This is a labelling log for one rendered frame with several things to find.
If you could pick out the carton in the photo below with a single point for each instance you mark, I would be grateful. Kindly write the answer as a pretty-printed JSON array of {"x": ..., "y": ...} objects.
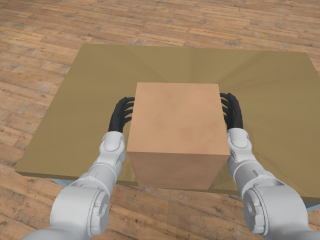
[{"x": 177, "y": 136}]

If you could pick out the robot left forearm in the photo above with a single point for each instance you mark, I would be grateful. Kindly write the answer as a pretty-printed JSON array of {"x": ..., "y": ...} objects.
[{"x": 104, "y": 172}]

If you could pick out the right robot upper arm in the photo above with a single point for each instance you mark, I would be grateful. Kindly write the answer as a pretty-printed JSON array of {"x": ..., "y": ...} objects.
[{"x": 276, "y": 213}]

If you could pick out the robot right forearm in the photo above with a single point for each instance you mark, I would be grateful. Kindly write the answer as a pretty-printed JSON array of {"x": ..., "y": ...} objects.
[{"x": 246, "y": 171}]

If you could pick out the table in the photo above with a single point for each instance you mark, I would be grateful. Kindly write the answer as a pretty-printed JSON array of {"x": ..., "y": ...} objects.
[{"x": 278, "y": 94}]

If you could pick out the robot left hand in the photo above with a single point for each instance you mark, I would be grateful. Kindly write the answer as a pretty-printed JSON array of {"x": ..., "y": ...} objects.
[{"x": 118, "y": 119}]

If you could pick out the left robot upper arm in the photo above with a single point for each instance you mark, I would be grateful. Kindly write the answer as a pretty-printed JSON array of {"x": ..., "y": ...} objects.
[{"x": 79, "y": 213}]

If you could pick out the robot right hand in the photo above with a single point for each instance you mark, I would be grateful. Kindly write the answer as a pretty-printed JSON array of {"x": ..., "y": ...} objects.
[{"x": 233, "y": 117}]

